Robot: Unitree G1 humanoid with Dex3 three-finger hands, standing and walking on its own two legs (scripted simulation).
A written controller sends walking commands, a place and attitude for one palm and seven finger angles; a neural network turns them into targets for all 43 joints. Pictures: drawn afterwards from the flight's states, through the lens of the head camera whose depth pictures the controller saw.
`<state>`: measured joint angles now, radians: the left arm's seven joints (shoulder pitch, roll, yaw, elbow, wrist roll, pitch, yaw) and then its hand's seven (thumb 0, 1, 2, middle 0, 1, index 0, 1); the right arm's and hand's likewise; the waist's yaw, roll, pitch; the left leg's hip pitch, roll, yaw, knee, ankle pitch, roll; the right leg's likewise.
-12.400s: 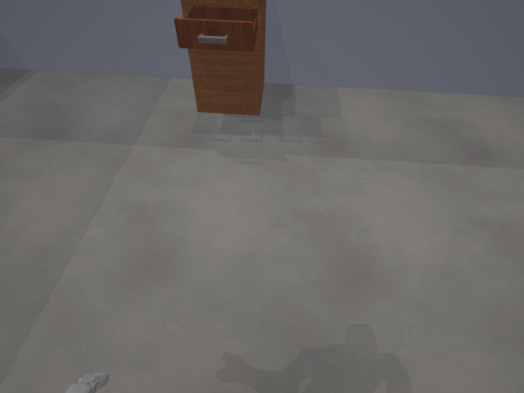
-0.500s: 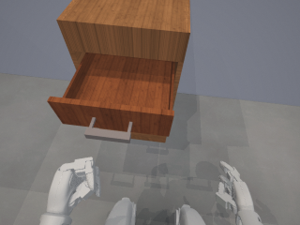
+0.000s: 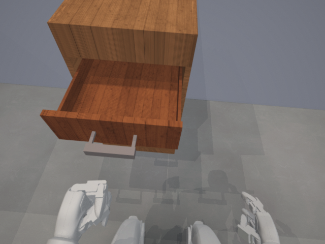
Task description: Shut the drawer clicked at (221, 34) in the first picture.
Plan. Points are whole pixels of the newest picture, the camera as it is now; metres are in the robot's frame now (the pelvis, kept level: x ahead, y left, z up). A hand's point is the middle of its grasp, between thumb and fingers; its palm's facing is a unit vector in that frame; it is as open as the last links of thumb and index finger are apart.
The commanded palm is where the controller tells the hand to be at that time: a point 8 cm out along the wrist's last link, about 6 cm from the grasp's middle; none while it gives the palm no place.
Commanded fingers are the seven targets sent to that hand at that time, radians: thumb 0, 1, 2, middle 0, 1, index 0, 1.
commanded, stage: raise the hand and make a fist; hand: left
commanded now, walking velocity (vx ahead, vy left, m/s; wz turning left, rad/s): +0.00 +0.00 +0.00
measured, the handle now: (112, 143) +0.39 +0.16 -0.05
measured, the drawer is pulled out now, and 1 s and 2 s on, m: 0.24 0.24 0.24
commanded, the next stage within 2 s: bring the fist close to the handle in 0.14 s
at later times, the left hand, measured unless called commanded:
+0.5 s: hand (108, 200) +0.22 +0.13 +0.03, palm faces -0.05 -1.00 -0.03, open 3.3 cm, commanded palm +0.20 +0.18 +0.03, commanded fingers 0.00 0.90 0.90 -1.40 -1.60 -1.40 -1.60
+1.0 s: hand (120, 191) +0.25 +0.12 -0.03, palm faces -0.11 -0.99 -0.02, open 3.3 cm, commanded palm +0.24 +0.18 -0.02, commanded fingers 0.00 0.90 0.90 -1.40 -1.60 -1.40 -1.60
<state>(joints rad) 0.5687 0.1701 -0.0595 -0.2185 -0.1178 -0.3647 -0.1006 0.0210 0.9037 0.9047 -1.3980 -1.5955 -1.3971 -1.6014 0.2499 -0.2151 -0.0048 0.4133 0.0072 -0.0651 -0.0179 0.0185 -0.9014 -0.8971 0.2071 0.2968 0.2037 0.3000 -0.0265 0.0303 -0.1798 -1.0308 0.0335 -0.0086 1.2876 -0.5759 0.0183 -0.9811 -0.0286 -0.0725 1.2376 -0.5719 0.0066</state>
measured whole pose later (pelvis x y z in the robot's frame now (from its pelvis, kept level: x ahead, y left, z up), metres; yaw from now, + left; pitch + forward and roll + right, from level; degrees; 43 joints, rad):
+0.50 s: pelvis +0.00 -0.02 -0.01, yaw +0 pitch +20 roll -3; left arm 0.46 0.18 0.02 -0.10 -0.16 -0.45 -0.15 0.02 0.90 0.90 -1.40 -1.60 -1.40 -1.60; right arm 0.20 -0.22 0.00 0.45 0.00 -0.10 -0.02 0.02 -0.90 -0.90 0.21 0.30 0.20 0.30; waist -0.02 0.03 -0.19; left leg -1.11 0.04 -0.04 1.35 -0.60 -0.01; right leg -1.06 -0.02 -0.10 1.30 -0.60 -0.02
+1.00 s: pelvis -0.02 -0.01 -0.05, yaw +0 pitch +25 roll -3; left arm 0.23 0.18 -0.01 0.06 -0.13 -0.45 -0.12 0.02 0.90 0.90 -1.40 -1.60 -1.40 -1.60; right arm 0.17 -0.23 0.01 0.48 -0.01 -0.08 0.00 0.02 -0.90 -0.90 0.21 0.30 0.20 0.30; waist -0.04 0.02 -0.21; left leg -1.30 0.04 -0.02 1.48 -0.61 0.01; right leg -1.26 -0.03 -0.08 1.44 -0.62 -0.01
